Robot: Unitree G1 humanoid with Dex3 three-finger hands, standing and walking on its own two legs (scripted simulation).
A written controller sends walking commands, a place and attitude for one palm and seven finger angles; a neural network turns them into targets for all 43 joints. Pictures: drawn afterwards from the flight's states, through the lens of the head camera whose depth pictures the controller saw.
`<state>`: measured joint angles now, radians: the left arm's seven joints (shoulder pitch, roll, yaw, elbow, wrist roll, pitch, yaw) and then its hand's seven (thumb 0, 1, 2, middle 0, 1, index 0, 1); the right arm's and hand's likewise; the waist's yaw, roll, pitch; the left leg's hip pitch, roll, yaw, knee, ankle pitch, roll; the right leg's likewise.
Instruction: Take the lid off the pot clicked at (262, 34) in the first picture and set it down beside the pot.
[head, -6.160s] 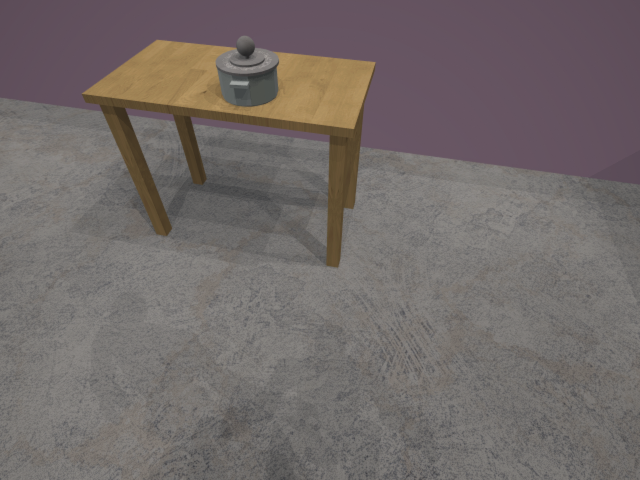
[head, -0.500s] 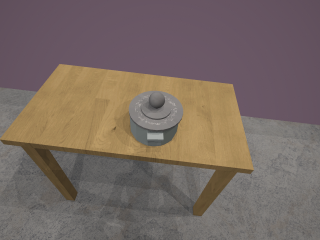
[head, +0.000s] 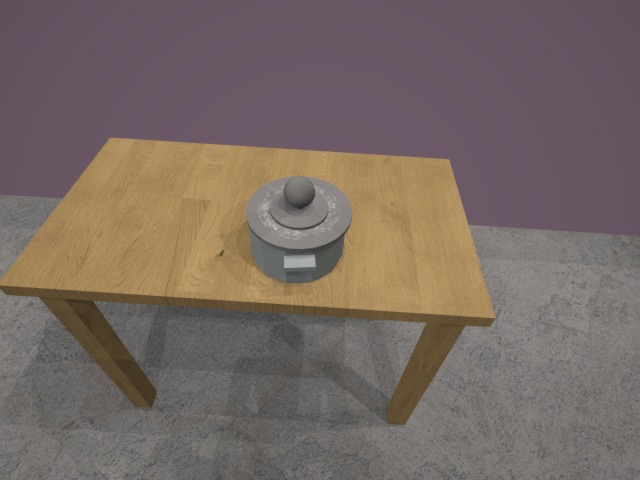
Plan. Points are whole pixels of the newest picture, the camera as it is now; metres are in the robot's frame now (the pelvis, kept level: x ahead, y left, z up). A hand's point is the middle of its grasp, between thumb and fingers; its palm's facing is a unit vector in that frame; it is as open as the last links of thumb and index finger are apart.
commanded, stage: look again from close up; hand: left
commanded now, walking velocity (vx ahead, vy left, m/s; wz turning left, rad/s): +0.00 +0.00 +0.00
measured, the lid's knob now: (299, 192) +0.55 +0.06 +0.04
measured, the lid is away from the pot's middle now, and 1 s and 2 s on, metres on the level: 0.00 0.00 0.00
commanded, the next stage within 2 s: shuffle to correct the standing spot in 0.56 s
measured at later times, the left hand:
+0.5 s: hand out of the picture -0.03 +0.18 -0.18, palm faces +0.04 -0.99 -0.15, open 7.4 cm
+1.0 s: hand out of the picture -0.03 +0.17 -0.18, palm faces +0.03 -0.99 -0.15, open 7.4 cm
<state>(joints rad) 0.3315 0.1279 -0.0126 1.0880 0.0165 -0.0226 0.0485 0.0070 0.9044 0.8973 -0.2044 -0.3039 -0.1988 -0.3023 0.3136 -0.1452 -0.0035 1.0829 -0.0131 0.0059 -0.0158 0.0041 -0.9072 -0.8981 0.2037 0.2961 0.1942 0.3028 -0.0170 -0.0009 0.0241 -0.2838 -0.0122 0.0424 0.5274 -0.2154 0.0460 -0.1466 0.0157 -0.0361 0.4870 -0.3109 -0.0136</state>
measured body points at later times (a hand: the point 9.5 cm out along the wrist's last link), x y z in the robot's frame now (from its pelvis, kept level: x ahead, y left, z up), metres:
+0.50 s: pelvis +0.00 +0.01 +0.00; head -0.01 +0.04 +0.45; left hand -0.03 +0.23 -0.17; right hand +0.02 -0.22 -0.14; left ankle +0.04 +0.09 -0.74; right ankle -0.03 -0.11 -0.74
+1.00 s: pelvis +0.02 +0.01 +0.00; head +0.03 +0.03 +0.45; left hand -0.03 +0.22 -0.17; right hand +0.02 -0.22 -0.15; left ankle +0.04 +0.09 -0.74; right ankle -0.03 -0.11 -0.73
